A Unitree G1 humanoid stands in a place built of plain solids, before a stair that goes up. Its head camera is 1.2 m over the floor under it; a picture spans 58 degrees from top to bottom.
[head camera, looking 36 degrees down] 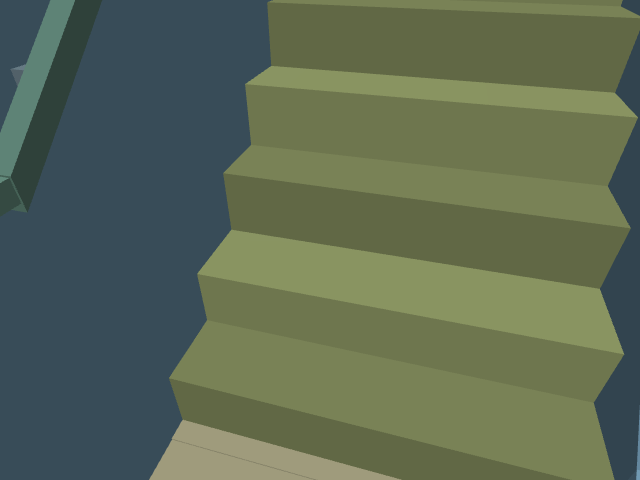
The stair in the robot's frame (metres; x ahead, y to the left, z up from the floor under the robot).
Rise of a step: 0.20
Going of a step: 0.23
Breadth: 1.10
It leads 15 degrees to the right of straight ahead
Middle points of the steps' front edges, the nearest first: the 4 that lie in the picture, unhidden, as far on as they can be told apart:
0.59 -0.12 0.20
0.80 -0.18 0.39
1.03 -0.24 0.59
1.24 -0.30 0.80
